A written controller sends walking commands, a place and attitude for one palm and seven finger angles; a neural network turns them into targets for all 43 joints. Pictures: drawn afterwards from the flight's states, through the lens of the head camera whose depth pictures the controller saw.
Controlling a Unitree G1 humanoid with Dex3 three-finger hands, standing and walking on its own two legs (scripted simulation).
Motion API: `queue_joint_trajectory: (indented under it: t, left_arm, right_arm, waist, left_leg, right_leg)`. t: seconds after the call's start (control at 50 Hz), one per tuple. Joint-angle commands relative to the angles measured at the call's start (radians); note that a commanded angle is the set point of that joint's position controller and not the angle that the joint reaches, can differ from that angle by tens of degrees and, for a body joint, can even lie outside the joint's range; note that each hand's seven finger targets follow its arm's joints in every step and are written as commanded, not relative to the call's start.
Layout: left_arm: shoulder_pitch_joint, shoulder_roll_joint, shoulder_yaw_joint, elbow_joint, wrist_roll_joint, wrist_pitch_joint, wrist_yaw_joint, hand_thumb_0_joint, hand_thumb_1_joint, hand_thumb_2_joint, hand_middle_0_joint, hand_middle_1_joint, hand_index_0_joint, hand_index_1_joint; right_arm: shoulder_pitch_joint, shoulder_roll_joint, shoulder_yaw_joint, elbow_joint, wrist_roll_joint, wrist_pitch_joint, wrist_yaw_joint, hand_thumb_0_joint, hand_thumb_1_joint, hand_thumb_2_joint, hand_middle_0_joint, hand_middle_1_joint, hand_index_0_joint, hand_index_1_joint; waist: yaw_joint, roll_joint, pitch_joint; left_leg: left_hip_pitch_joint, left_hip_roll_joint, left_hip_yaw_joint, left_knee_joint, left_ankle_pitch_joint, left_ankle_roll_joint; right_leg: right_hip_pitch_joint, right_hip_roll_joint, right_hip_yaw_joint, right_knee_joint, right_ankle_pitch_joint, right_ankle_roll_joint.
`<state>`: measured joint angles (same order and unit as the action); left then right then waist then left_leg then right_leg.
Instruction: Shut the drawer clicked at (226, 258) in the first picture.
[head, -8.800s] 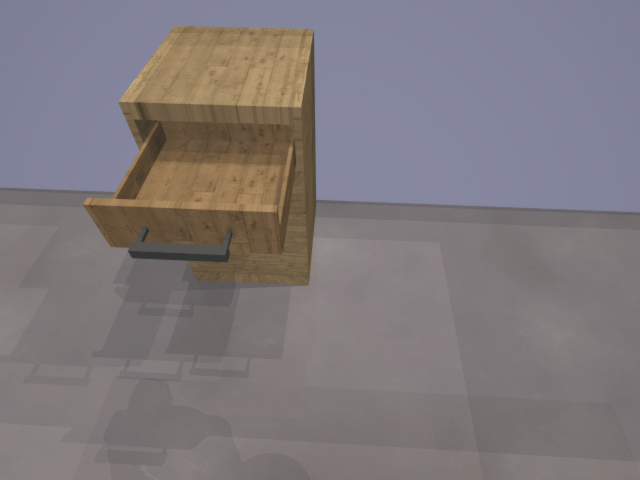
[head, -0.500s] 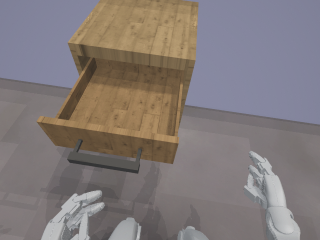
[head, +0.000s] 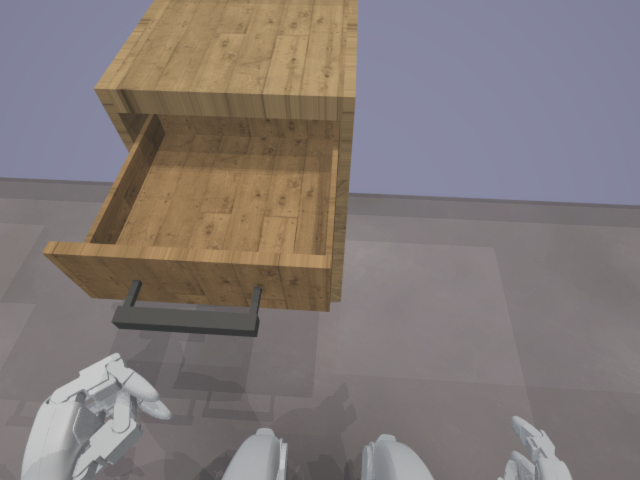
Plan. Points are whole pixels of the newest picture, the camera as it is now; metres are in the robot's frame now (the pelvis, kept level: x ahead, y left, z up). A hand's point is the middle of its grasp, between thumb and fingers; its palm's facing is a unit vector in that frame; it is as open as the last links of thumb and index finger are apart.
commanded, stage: raise the hand and make a fist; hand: left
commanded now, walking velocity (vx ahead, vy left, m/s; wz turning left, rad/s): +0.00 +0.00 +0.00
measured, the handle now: (191, 306) +0.35 +0.20 -0.04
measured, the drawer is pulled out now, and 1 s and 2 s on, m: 0.29 0.29 0.29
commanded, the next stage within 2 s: bring the fist close to the handle in 0.94 s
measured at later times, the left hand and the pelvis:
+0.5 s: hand (168, 433) +0.17 +0.16 +0.06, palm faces -0.06 -1.00 +0.04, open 3.2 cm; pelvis +0.01 +0.04 +0.00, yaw +0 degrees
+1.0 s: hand (163, 422) +0.18 +0.16 +0.07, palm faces -0.01 -1.00 +0.03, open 3.3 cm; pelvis +0.02 +0.05 -0.01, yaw -1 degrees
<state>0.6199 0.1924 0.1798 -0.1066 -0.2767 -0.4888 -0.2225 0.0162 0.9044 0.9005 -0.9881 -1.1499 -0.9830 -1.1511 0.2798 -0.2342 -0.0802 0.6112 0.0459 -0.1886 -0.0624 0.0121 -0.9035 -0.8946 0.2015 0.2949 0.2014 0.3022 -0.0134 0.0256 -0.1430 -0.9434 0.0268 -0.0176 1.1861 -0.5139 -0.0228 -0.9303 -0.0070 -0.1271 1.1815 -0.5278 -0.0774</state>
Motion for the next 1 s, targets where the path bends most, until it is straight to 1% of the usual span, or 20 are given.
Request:
queue_joint_trajectory:
  t: [0.0,0.02,0.06,0.08,0.12,0.18,0.22,0.28,0.3,0.38,0.46,0.5,0.56,0.6,0.68,0.76,0.78,0.86,0.94,0.98]
  left_arm:
    - [-0.003,0.041,-0.114,-0.157,-0.008,-0.115,-0.115,0.0,0.9,0.9,-1.18,-1.362,-1.18,-1.362]
    - [-0.009,0.069,-0.094,-0.18,-0.012,-0.112,-0.119,0.0,0.9,0.9,-1.2,-1.383,-1.2,-1.383]
    - [-0.002,0.105,-0.06,-0.244,-0.004,-0.104,-0.095,0.0,0.9,0.9,-1.24,-1.427,-1.24,-1.427]
    - [-0.003,0.131,-0.033,-0.267,0.012,-0.098,-0.061,0.0,0.9,0.9,-1.26,-1.448,-1.26,-1.448]
    - [0.039,0.089,-0.046,-0.317,0.029,-0.089,0.003,0.0,0.9,0.9,-1.3,-1.492,-1.3,-1.492]
    - [0.103,0.02,-0.095,-0.312,0.062,-0.047,0.082,0.0,0.9,0.9,-1.36,-1.557,-1.36,-1.557]
    - [0.138,-0.022,-0.158,-0.305,0.083,-0.01,0.094,0.0,0.9,0.9,-1.4,-1.6,-1.4,-1.6]
    - [0.141,-0.039,-0.245,-0.303,0.123,0.044,0.081,0.0,0.9,0.9,-1.4,-1.6,-1.4,-1.6]
    - [0.122,-0.037,-0.267,-0.324,0.133,0.053,0.074,0.0,0.9,0.9,-1.4,-1.6,-1.4,-1.6]
    - [0.109,0.011,-0.252,-0.405,0.149,0.047,0.083,0.0,0.9,0.9,-1.4,-1.6,-1.4,-1.6]
    - [0.167,-0.027,-0.261,-0.471,0.145,0.006,0.122,0.0,0.9,0.9,-1.4,-1.6,-1.4,-1.6]
    - [0.194,-0.036,-0.27,-0.48,0.151,-0.001,0.138,0.0,0.9,0.9,-1.4,-1.6,-1.4,-1.6]
    - [0.221,-0.071,-0.342,-0.494,0.165,0.001,0.134,0.0,0.9,0.9,-1.4,-1.6,-1.4,-1.6]
    - [0.236,-0.079,-0.368,-0.479,0.18,0.019,0.127,0.0,0.9,0.9,-1.4,-1.6,-1.4,-1.6]
    - [0.243,-0.005,-0.311,-0.464,0.206,0.056,0.136,0.0,0.9,0.9,-1.4,-1.6,-1.4,-1.6]
    - [0.271,-0.024,-0.288,-0.512,0.186,0.05,0.164,0.0,0.9,0.9,-1.4,-1.6,-1.4,-1.6]
    - [0.276,-0.021,-0.279,-0.514,0.183,0.048,0.174,0.0,0.9,0.9,-1.4,-1.6,-1.4,-1.6]
    - [0.262,-0.054,-0.322,-0.537,0.165,0.008,0.177,0.0,0.9,0.9,-1.4,-1.6,-1.4,-1.6]
    - [0.252,-0.036,-0.33,-0.47,0.182,0.001,0.155,0.0,0.9,0.9,-1.4,-1.6,-1.4,-1.6]
    - [0.238,-0.016,-0.321,-0.452,0.196,0.01,0.149,0.0,0.9,0.9,-1.4,-1.6,-1.4,-1.6]
  right_arm:
    - [-0.139,-0.096,-0.006,-0.216,0.011,-0.132,0.003,0.0,-0.9,-0.9,0.2,0.3,0.2,0.3]
    - [-0.131,-0.101,-0.011,-0.219,0.012,-0.14,-0.003,0.0,-0.9,-0.9,0.2,0.3,0.2,0.3]
    - [-0.128,-0.103,-0.013,-0.23,0.006,-0.146,-0.007,0.0,-0.9,-0.9,0.2,0.3,0.2,0.3]
    - [-0.137,-0.102,-0.015,-0.226,0.002,-0.139,-0.006,0.0,-0.9,-0.9,0.2,0.3,0.2,0.3]
    - [-0.138,-0.084,-0.014,-0.248,-0.01,-0.125,0.002,0.0,-0.9,-0.9,0.2,0.3,0.2,0.3]
    - [-0.147,-0.077,-0.012,-0.276,-0.018,-0.091,0.022,0.0,-0.9,-0.9,0.2,0.3,0.2,0.3]
    - [-0.149,-0.082,-0.006,-0.305,-0.017,-0.064,0.033,0.0,-0.9,-0.9,0.2,0.3,0.2,0.3]
    - [-0.155,-0.09,0.007,-0.338,-0.015,-0.032,0.036,0.0,-0.9,-0.9,0.2,0.3,0.2,0.3]
    - [-0.146,-0.093,0.013,-0.348,-0.014,-0.025,0.037,0.0,-0.9,-0.9,0.2,0.3,0.2,0.3]
    - [-0.139,-0.087,0.021,-0.372,-0.021,-0.002,0.034,0.0,-0.9,-0.9,0.2,0.3,0.2,0.3]
    - [-0.121,-0.069,0.025,-0.393,-0.03,0.011,0.047,0.0,-0.9,-0.9,0.2,0.3,0.2,0.3]
    - [-0.115,-0.067,0.023,-0.396,-0.032,0.016,0.054,0.0,-0.9,-0.9,0.2,0.3,0.2,0.3]
    - [-0.112,-0.075,0.023,-0.407,-0.029,0.021,0.066,0.0,-0.9,-0.9,0.2,0.3,0.2,0.3]
    - [-0.109,-0.079,0.021,-0.413,-0.027,0.027,0.067,0.0,-0.9,-0.9,0.2,0.3,0.2,0.3]
    - [-0.125,-0.08,0.016,-0.425,-0.024,0.058,0.057,0.0,-0.9,-0.9,0.2,0.3,0.2,0.3]
    - [-0.115,-0.066,0.016,-0.442,-0.024,0.07,0.053,0.0,-0.9,-0.9,0.2,0.3,0.2,0.3]
    - [-0.115,-0.064,0.015,-0.439,-0.025,0.072,0.051,0.0,-0.9,-0.9,0.2,0.3,0.2,0.3]
    - [-0.102,-0.068,0.018,-0.432,-0.027,0.055,0.055,0.0,-0.9,-0.9,0.2,0.3,0.2,0.3]
    - [-0.103,-0.077,0.018,-0.42,-0.024,0.054,0.052,0.0,-0.9,-0.9,0.2,0.3,0.2,0.3]
    - [-0.113,-0.08,0.02,-0.418,-0.023,0.058,0.05,0.0,-0.9,-0.9,0.2,0.3,0.2,0.3]
  waist:
    - [-0.037,-0.064,-0.136]
    - [-0.032,-0.077,-0.167]
    - [-0.005,-0.042,-0.219]
    - [0.012,0.004,-0.234]
    - [0.035,0.031,-0.253]
    - [0.038,0.019,-0.224]
    - [0.02,-0.004,-0.19]
    - [-0.004,-0.033,-0.131]
    - [-0.012,-0.018,-0.121]
    - [0.001,-0.019,-0.147]
    - [0.024,0.035,-0.199]
    - [0.025,0.039,-0.214]
    - [0.01,0.036,-0.218]
    - [-0.002,-0.011,-0.206]
    - [0.014,-0.031,-0.18]
    - [0.033,-0.001,-0.226]
    - [0.035,-0.017,-0.233]
    - [0.014,-0.008,-0.228]
    - [-0.009,-0.031,-0.164]
    - [-0.005,-0.017,-0.146]
  left_leg:
    - [-0.028,-0.038,-0.007,-0.07,0.069,0.057]
    - [-0.01,-0.037,-0.006,-0.072,0.073,0.06]
    - [0.029,-0.034,-0.004,-0.094,0.101,0.062]
    - [0.055,-0.031,-0.002,-0.104,0.114,0.061]
    - [0.099,-0.032,-0.006,-0.141,0.146,0.057]
    - [0.132,-0.032,-0.013,-0.172,0.185,0.054]
    - [0.134,-0.03,-0.015,-0.179,0.177,0.053]
    - [0.121,-0.026,-0.024,-0.189,0.145,0.057]
    - [0.124,-0.026,-0.028,-0.191,0.136,0.056]
    - [0.135,-0.024,-0.041,-0.181,0.155,0.054]
    - [0.174,-0.022,-0.044,-0.172,0.231,0.042]
    - [0.18,-0.019,-0.048,-0.166,0.267,0.039]
    - [0.183,-0.014,-0.057,-0.157,0.305,0.038]
    - [0.156,-0.014,-0.061,-0.153,0.292,0.042]
    - [0.107,-0.02,-0.062,-0.166,0.199,0.04]
    - [0.129,-0.025,-0.048,-0.17,0.22,0.035]
    - [0.132,-0.024,-0.048,-0.169,0.237,0.036]
    - [0.132,-0.026,-0.045,-0.154,0.232,0.04]
    - [0.084,-0.026,-0.042,-0.14,0.171,0.046]
    - [0.07,-0.027,-0.044,-0.145,0.14,0.046]
  right_leg:
    - [0.183,-0.056,0.255,-0.317,-0.053,0.084]
    - [0.189,-0.053,0.251,-0.316,-0.065,0.08]
    - [0.194,-0.036,0.214,-0.286,-0.061,0.063]
    - [0.18,-0.024,0.185,-0.261,-0.037,0.055]
    - [0.187,-0.011,0.129,-0.218,0.028,0.044]
    - [0.177,0.003,0.072,-0.192,0.111,0.043]
    - [0.165,0.004,0.058,-0.199,0.127,0.048]
    - [0.148,0.005,0.058,-0.212,0.11,0.05]
    - [0.14,0.005,0.057,-0.21,0.106,0.05]
    - [0.136,0.009,0.05,-0.181,0.119,0.045]
    - [0.121,0.015,0.034,-0.14,0.159,0.039]
    - [0.118,0.016,0.033,-0.13,0.175,0.04]
    - [0.106,0.012,0.029,-0.12,0.188,0.043]
    - [0.113,0.011,0.03,-0.121,0.194,0.046]
    - [0.113,0.011,0.035,-0.12,0.138,0.041]
    - [0.134,0.013,0.036,-0.117,0.15,0.039]
    - [0.144,0.016,0.036,-0.119,0.163,0.039]
    - [0.132,0.016,0.038,-0.128,0.164,0.043]
    - [0.106,0.013,0.049,-0.141,0.135,0.045]
    - [0.104,0.012,0.056,-0.144,0.103,0.04]
